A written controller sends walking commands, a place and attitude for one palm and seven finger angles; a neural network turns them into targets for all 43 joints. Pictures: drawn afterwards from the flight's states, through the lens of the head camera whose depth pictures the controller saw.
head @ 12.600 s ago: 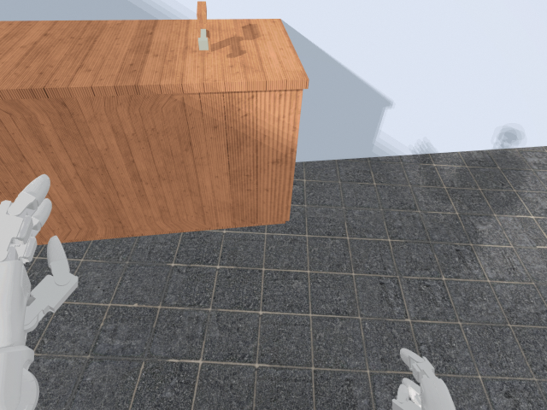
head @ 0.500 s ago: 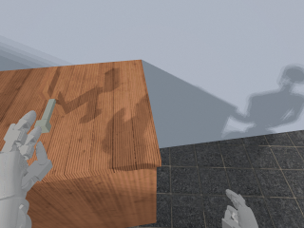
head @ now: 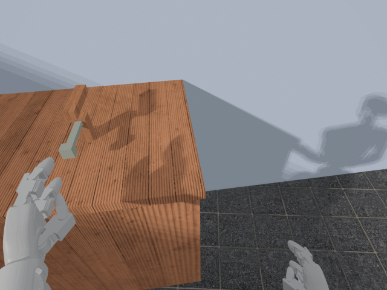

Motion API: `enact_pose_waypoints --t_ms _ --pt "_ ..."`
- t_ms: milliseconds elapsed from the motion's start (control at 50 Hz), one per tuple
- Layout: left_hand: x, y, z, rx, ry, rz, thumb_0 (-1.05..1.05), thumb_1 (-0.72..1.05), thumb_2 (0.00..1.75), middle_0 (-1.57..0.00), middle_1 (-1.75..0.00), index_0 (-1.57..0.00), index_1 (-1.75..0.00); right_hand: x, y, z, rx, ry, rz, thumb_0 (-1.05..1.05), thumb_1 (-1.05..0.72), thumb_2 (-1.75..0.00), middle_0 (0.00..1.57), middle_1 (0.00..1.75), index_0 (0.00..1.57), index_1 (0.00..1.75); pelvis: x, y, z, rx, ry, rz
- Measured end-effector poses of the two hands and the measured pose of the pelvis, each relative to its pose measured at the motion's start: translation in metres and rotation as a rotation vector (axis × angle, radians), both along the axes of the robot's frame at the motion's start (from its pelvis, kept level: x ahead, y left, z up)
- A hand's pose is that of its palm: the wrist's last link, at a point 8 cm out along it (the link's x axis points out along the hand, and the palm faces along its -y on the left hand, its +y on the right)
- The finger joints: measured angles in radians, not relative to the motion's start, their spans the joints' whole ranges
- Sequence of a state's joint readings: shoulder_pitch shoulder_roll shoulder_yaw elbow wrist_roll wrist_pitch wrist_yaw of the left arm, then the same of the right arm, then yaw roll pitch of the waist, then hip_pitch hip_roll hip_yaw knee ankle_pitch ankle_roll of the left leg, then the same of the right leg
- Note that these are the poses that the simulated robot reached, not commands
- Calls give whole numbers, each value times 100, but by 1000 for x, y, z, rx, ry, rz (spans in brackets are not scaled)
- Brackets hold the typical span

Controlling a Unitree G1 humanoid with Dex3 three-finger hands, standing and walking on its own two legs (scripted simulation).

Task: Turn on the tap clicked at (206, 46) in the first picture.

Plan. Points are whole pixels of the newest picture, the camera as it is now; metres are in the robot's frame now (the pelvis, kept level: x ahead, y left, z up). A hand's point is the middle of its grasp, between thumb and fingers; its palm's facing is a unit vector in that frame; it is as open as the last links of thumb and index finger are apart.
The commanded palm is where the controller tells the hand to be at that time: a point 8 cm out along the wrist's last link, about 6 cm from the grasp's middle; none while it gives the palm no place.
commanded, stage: turn the palm inward beside the body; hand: left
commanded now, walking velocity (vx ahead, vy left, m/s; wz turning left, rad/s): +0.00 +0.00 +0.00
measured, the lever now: (68, 150) +0.37 +0.35 +0.10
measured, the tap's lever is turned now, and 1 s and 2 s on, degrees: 0 0 0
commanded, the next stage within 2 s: reach beside the lever's end, fingers flat in 0.50 s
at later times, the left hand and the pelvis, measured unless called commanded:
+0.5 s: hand (86, 196) +0.22 +0.22 +0.15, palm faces +0.44 -0.89 -0.14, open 7.4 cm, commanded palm +0.17 +0.26 +0.15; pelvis +0.04 -0.01 +0.00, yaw +0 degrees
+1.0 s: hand (76, 192) +0.23 +0.24 +0.14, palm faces +0.47 -0.88 -0.13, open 7.4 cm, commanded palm +0.19 +0.29 +0.14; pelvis +0.03 -0.01 +0.00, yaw +1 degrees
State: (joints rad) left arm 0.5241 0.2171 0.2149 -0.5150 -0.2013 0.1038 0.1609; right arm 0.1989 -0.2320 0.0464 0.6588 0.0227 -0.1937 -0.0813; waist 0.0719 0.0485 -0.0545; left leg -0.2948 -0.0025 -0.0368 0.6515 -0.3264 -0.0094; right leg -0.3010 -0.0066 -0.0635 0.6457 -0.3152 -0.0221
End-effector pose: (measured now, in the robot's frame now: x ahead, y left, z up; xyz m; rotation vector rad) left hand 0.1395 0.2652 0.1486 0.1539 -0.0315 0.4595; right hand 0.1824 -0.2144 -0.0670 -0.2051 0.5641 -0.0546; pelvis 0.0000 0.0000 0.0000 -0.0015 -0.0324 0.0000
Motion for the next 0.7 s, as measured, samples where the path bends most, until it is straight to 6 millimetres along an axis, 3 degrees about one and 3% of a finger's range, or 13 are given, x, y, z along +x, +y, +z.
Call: enact_pose_waypoints --t_ms 500,700 --pt "38 -9 4 -5 0 1 1 90 90 -20 -30 -21 -30 41 -11 -2 -3 -3 19 2 -91 -90 20 30 20 30 38 -9 1 2 51 6" --pt "46 -7 2 -7 25 -6 1 90 90 -20 -30 -21 -30 46 -13 -3 4 12 -6 2 -91 -90 20 30 20 30 45 -9 1 5 54 3"
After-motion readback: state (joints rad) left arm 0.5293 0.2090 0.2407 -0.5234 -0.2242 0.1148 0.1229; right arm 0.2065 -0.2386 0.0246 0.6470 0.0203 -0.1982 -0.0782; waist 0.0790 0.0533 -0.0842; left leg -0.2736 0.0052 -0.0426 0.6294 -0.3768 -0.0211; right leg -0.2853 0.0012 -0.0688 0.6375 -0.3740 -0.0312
